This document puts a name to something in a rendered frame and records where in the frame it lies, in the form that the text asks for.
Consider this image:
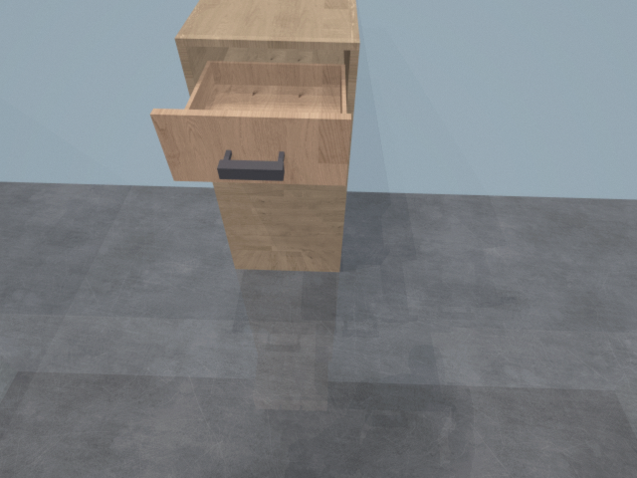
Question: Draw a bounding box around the handle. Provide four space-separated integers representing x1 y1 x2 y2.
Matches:
217 150 285 181

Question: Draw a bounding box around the cabinet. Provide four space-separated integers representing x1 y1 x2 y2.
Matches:
174 0 360 272

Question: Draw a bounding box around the drawer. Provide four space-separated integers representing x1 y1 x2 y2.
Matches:
150 61 351 186

